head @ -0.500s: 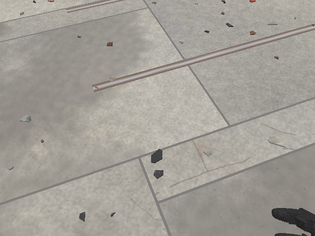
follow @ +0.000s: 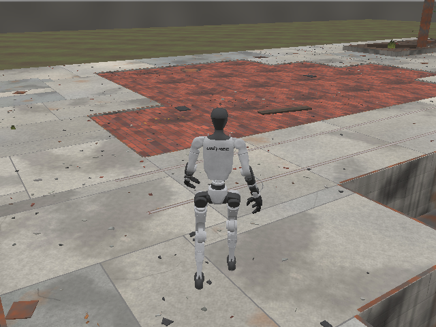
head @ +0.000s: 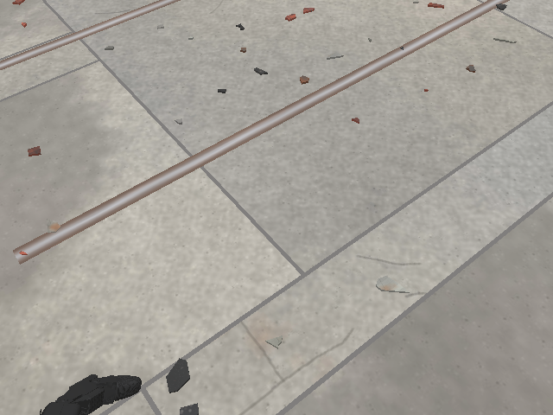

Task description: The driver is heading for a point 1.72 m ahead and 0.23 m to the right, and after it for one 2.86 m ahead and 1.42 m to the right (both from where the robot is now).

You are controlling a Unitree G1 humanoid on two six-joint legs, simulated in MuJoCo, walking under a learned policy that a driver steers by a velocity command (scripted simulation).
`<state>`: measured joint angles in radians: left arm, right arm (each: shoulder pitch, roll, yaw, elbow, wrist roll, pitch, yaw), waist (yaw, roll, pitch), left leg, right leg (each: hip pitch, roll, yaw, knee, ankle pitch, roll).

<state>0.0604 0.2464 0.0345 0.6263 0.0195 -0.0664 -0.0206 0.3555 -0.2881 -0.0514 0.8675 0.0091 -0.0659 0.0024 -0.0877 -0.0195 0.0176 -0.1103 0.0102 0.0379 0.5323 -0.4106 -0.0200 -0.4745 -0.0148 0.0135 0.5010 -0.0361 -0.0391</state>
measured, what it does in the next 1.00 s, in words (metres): steps on the spot: left foot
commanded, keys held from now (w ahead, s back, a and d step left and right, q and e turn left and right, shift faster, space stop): no key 1.00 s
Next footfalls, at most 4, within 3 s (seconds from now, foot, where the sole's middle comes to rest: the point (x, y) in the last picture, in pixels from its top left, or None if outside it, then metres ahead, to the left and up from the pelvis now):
0.28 left None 0.11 0.14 -0.76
1.88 left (216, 392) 0.53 0.14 -0.76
2.44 right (300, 271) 0.84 -0.10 -0.76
2.98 left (211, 190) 1.16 0.14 -0.76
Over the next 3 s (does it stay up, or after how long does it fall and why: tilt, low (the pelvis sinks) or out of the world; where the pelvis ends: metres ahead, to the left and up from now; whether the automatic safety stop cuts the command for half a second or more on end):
stays up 0.99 0.03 -0.01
